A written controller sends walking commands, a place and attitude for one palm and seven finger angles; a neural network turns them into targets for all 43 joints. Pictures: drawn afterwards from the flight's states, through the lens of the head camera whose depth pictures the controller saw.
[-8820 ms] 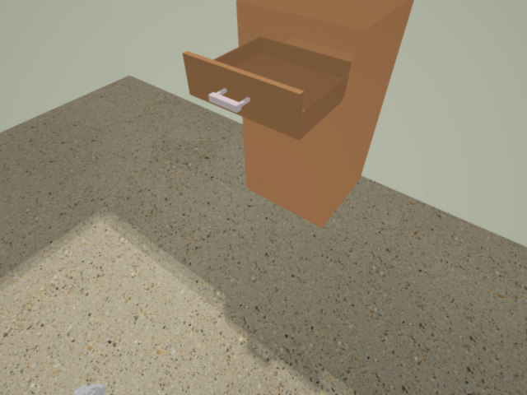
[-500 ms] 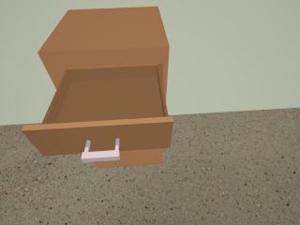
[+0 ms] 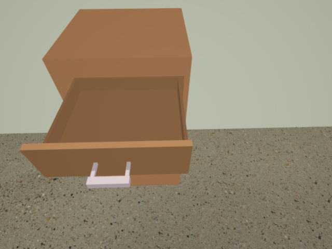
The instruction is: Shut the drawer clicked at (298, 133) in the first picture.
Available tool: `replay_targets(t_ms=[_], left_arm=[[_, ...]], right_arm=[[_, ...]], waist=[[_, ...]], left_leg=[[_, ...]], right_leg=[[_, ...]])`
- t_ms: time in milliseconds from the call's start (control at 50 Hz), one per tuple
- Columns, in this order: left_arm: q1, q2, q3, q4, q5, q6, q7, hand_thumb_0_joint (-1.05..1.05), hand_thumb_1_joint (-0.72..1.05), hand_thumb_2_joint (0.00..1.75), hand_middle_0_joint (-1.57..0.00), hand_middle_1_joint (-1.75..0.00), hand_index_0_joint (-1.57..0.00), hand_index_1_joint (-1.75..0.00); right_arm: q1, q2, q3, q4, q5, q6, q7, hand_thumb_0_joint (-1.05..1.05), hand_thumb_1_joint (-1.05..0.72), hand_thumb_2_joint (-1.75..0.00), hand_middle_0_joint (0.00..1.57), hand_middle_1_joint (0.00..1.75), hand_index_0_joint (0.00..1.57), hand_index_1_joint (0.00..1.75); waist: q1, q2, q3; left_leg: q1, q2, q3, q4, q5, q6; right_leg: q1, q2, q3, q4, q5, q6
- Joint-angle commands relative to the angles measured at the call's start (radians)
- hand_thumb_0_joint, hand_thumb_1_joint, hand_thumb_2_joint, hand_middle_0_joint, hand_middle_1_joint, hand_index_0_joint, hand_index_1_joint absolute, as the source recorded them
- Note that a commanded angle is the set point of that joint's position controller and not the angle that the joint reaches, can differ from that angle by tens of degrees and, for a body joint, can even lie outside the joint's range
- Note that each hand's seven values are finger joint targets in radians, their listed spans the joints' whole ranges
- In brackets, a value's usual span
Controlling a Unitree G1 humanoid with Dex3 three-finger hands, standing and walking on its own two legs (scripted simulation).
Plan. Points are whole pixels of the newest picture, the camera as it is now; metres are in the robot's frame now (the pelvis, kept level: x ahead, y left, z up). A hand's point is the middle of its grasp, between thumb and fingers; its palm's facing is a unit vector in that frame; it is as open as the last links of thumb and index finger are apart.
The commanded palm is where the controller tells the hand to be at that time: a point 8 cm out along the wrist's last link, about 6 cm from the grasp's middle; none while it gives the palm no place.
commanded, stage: look again from close up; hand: left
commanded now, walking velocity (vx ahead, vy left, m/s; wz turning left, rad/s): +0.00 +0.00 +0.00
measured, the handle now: (110, 174) +0.30 +0.17 +0.00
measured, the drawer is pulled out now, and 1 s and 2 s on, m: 0.30 0.29 0.29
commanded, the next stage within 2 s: raise the hand and make a fist in 0.52 s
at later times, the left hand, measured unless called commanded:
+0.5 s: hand out of the picture -0.01 +0.16 -0.17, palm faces +0.04 -0.98 -0.19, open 7.3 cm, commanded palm none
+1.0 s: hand out of the picture +0.11 +0.13 -0.04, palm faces +0.06 -1.00 +0.07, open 6.4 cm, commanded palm +0.09 +0.20 -0.03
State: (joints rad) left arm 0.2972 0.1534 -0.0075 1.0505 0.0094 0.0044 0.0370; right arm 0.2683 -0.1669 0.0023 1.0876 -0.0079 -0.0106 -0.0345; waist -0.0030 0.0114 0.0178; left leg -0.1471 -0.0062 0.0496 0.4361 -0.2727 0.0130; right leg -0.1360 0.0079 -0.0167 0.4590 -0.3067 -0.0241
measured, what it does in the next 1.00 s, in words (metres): lowers itself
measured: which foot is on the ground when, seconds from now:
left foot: down 0.00-1.00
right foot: down 0.00-1.00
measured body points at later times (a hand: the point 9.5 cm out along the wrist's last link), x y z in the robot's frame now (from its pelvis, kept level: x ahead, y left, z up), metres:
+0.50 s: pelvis +0.00 -0.01 +0.00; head -0.01 -0.01 +0.45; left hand -0.01 +0.21 -0.16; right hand +0.00 -0.23 -0.16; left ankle -0.02 +0.11 -0.74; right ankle -0.04 -0.10 -0.74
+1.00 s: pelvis -0.06 +0.00 -0.06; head -0.03 +0.01 +0.39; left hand +0.10 +0.19 -0.04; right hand +0.17 -0.25 -0.09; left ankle -0.02 +0.11 -0.74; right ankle -0.04 -0.10 -0.74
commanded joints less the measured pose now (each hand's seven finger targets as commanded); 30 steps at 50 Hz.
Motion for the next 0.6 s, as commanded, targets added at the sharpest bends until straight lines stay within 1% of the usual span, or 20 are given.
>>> replay_targets(t_ms=[0, 60, 100, 160, 180, 240, 280, 340, 360, 380, 440, 460, 480, 500, 520, 540, 560, 580], left_arm=[[0.042, 0.102, 0.017, -0.041, -0.001, -0.019, 0.001, 0.0, 0.9, 0.9, -0.2, -0.3, -0.2, -0.3], [0.053, 0.103, 0.015, -0.028, -0.003, -0.022, 0.001, 0.0, 0.9, 0.9, -0.2, -0.3, -0.2, -0.3], [0.06, 0.102, 0.014, -0.024, -0.002, -0.023, 0.002, 0.0, 0.9, 0.9, -0.2, -0.3, -0.2, -0.3], [0.068, 0.103, 0.014, -0.015, -0.002, -0.025, 0.001, 0.0, 0.9, 0.9, -0.2, -0.3, -0.2, -0.3], [0.069, 0.101, 0.014, -0.014, -0.001, -0.025, 0.002, 0.0, 0.9, 0.9, -0.2, -0.3, -0.2, -0.3], [0.077, 0.098, 0.013, -0.008, -0.002, -0.027, 0.003, 0.0, 0.9, 0.9, -0.2, -0.3, -0.2, -0.3], [0.076, 0.097, 0.012, -0.005, -0.002, -0.026, 0.002, 0.0, 0.9, 0.9, -0.2, -0.3, -0.2, -0.3], [0.081, 0.095, 0.013, -0.001, -0.002, -0.026, 0.003, 0.0, 0.9, 0.9, -0.2, -0.3, -0.2, -0.3], [0.077, 0.094, 0.012, 0.001, -0.003, -0.024, 0.001, 0.0, 0.9, 0.9, -0.2, -0.3, -0.2, -0.3], [0.08, 0.093, 0.013, 0.0, -0.002, -0.024, 0.002, 0.0, 0.9, 0.9, -0.2, -0.3, -0.2, -0.3], [0.079, 0.093, 0.012, 0.001, -0.002, -0.024, 0.002, 0.0, 0.9, 0.9, -0.2, -0.3, -0.2, -0.3], [0.08, 0.091, 0.013, 0.002, -0.003, -0.023, 0.0, 0.0, 0.9, 0.9, -0.2, -0.3, -0.2, -0.3], [0.08, 0.093, 0.012, 0.002, -0.002, -0.022, 0.001, 0.0, 0.9, 0.9, -0.2, -0.3, -0.2, -0.3], [0.082, 0.091, 0.013, 0.002, -0.003, -0.023, 0.001, 0.0, 0.9, 0.9, -0.2, -0.3, -0.2, -0.3], [0.08, 0.093, 0.014, 0.001, -0.002, -0.024, 0.001, 0.0, 0.9, 0.9, -0.2, -0.3, -0.2, -0.3], [0.082, 0.09, 0.013, 0.003, -0.003, -0.024, 0.001, 0.0, 0.9, 0.9, -0.2, -0.3, -0.2, -0.3], [0.081, 0.086, 0.013, 0.003, -0.004, -0.022, 0.001, 0.0, 0.9, 0.9, -0.2, -0.3, -0.2, -0.3], [0.084, 0.089, 0.013, 0.001, -0.003, -0.023, 0.001, 0.0, 0.9, 0.9, -0.2, -0.3, -0.2, -0.3]], right_arm=[[0.063, -0.091, -0.009, -0.024, 0.004, -0.012, -0.004, 0.0, -0.9, -0.9, 0.2, 0.3, 0.2, 0.3], [0.06, -0.087, -0.008, -0.017, 0.005, -0.013, -0.004, 0.0, -0.9, -0.9, 0.2, 0.3, 0.2, 0.3], [0.056, -0.088, -0.007, -0.013, 0.004, -0.013, -0.004, 0.0, -0.9, -0.9, 0.2, 0.3, 0.2, 0.3], [0.057, -0.08, -0.006, -0.009, 0.006, -0.014, -0.004, 0.0, -0.9, -0.9, 0.2, 0.3, 0.2, 0.3], [0.055, -0.083, -0.007, -0.007, 0.005, -0.013, -0.004, 0.0, -0.9, -0.9, 0.2, 0.3, 0.2, 0.3], [0.063, -0.077, -0.005, -0.001, 0.005, -0.015, -0.004, 0.0, -0.9, -0.9, 0.2, 0.3, 0.2, 0.3], [0.063, -0.08, -0.004, 0.003, 0.005, -0.015, -0.006, 0.0, -0.9, -0.9, 0.2, 0.3, 0.2, 0.3], [0.072, -0.073, -0.003, 0.009, 0.005, -0.016, -0.005, 0.0, -0.9, -0.9, 0.2, 0.3, 0.2, 0.3], [0.07, -0.071, -0.002, 0.011, 0.006, -0.016, -0.006, 0.0, -0.9, -0.9, 0.2, 0.3, 0.2, 0.3], [0.072, -0.073, -0.004, 0.01, 0.004, -0.016, -0.006, 0.0, -0.9, -0.9, 0.2, 0.3, 0.2, 0.3], [0.079, -0.068, -0.002, 0.015, 0.004, -0.014, -0.005, 0.0, -0.9, -0.9, 0.2, 0.3, 0.2, 0.3], [0.08, -0.063, -0.002, 0.016, 0.005, -0.015, -0.006, 0.0, -0.9, -0.9, 0.2, 0.3, 0.2, 0.3], [0.083, -0.065, -0.002, 0.017, 0.005, -0.015, -0.005, 0.0, -0.9, -0.9, 0.2, 0.3, 0.2, 0.3], [0.084, -0.066, -0.002, 0.016, 0.004, -0.016, -0.005, 0.0, -0.9, -0.9, 0.2, 0.3, 0.2, 0.3], [0.09, -0.065, -0.002, 0.017, 0.004, -0.017, -0.005, 0.0, -0.9, -0.9, 0.2, 0.3, 0.2, 0.3], [0.092, -0.066, -0.002, 0.02, 0.004, -0.018, -0.005, 0.0, -0.9, -0.9, 0.2, 0.3, 0.2, 0.3], [0.092, -0.06, -0.002, 0.021, 0.006, -0.018, -0.006, 0.0, -0.9, -0.9, 0.2, 0.3, 0.2, 0.3], [0.094, -0.063, -0.003, 0.021, 0.005, -0.02, -0.005, 0.0, -0.9, -0.9, 0.2, 0.3, 0.2, 0.3]], waist=[[-0.006, -0.025, 0.02], [-0.005, -0.019, 0.013], [-0.003, -0.012, 0.022], [-0.001, -0.026, 0.023], [0.0, -0.019, 0.034], [0.001, -0.032, 0.029], [0.001, -0.019, 0.04], [0.003, -0.022, 0.035], [0.004, -0.016, 0.052], [0.005, -0.01, 0.056], [0.004, -0.024, 0.069], [0.006, -0.005, 0.069], [0.006, -0.013, 0.078], [0.006, -0.011, 0.066], [0.005, -0.025, 0.058], [0.006, -0.015, 0.048], [0.006, -0.021, 0.062], [0.008, -0.008, 0.053]], left_leg=[[0.027, 0.107, -0.087, -0.059, 0.259, 0.022], [0.036, 0.105, -0.085, -0.067, 0.258, 0.022], [0.03, 0.105, -0.086, -0.063, 0.244, 0.02], [0.026, 0.103, -0.083, -0.068, 0.234, 0.02], [0.017, 0.102, -0.082, -0.067, 0.221, 0.017], [0.017, 0.102, -0.084, -0.066, 0.223, 0.017], [0.014, 0.103, -0.085, -0.069, 0.227, 0.017], [0.01, 0.103, -0.086, -0.07, 0.22, 0.017], [0.003, 0.102, -0.087, -0.08, 0.205, 0.019], [0.0, 0.102, -0.088, -0.077, 0.202, 0.018], [-0.015, 0.1, -0.087, -0.079, 0.173, 0.017], [-0.014, 0.099, -0.086, -0.087, 0.17, 0.02], [-0.024, 0.098, -0.09, -0.085, 0.157, 0.019], [-0.019, 0.098, -0.092, -0.084, 0.166, 0.019], [-0.017, 0.099, -0.091, -0.082, 0.176, 0.02], [-0.013, 0.099, -0.091, -0.08, 0.181, 0.019], [-0.016, 0.1, -0.092, -0.089, 0.169, 0.023], [-0.015, 0.099, -0.093, -0.085, 0.176, 0.022]], right_leg=[[-0.036, -0.106, 0.095, -0.08, 0.331, -0.026], [-0.027, -0.106, 0.099, -0.09, 0.345, -0.027], [-0.032, -0.111, 0.1, -0.096, 0.334, -0.027], [-0.018, -0.111, 0.101, -0.107, 0.351, -0.027], [-0.024, -0.115, 0.1, -0.108, 0.342, -0.027], [-0.017, -0.117, 0.099, -0.113, 0.348, -0.028], [-0.021, -0.114, 0.098, -0.112, 0.348, -0.029], [-0.016, -0.115, 0.095, -0.117, 0.33, -0.028], [-0.024, -0.111, 0.092, -0.122, 0.309, -0.028], [-0.03, -0.112, 0.095, -0.12, 0.3, -0.028], [-0.038, -0.111, 0.099, -0.13, 0.265, -0.029], [-0.037, -0.108, 0.099, -0.134, 0.254, -0.029], [-0.043, -0.109, 0.097, -0.135, 0.23, -0.028], [-0.041, -0.108, 0.099, -0.131, 0.232, -0.029], [-0.034, -0.107, 0.097, -0.127, 0.244, -0.029], [-0.031, -0.109, 0.096, -0.125, 0.247, -0.029], [-0.037, -0.103, 0.094, -0.131, 0.23, -0.028], [-0.034, -0.107, 0.097, -0.127, 0.232, -0.029]])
